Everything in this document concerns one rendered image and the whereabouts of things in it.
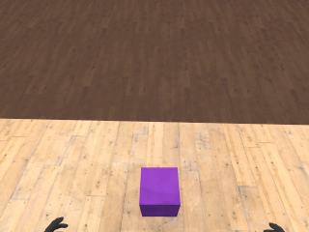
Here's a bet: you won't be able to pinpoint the robot right hand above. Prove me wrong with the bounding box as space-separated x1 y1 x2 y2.
263 222 285 232

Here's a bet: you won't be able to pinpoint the carton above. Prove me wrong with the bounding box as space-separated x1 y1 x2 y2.
139 167 181 217

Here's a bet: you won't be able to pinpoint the robot left hand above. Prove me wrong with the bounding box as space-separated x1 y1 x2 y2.
44 217 68 232

